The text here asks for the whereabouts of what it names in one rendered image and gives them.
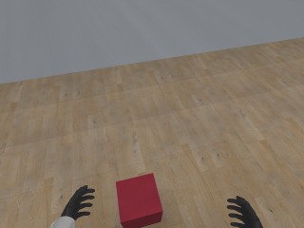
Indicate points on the carton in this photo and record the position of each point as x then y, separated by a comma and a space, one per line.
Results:
139, 201

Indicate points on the robot left forearm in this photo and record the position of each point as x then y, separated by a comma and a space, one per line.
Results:
63, 222

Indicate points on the robot left hand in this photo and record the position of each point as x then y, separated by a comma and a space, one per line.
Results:
74, 204

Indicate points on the robot right hand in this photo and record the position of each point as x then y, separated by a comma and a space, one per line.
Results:
249, 216

